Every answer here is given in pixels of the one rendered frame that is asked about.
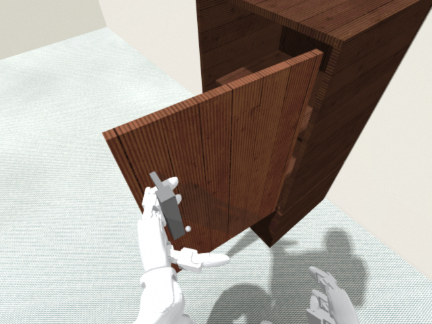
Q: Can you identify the cupboard door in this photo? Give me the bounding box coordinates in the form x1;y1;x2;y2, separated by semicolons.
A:
102;49;323;273

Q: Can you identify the handle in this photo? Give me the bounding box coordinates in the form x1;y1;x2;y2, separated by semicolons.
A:
149;171;186;240

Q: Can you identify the left robot hand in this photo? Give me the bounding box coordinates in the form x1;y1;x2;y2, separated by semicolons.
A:
137;177;230;273

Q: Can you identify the left robot forearm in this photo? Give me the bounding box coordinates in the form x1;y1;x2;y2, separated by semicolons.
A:
133;266;185;324

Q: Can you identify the right robot hand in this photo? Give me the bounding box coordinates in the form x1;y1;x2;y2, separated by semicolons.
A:
306;267;360;324

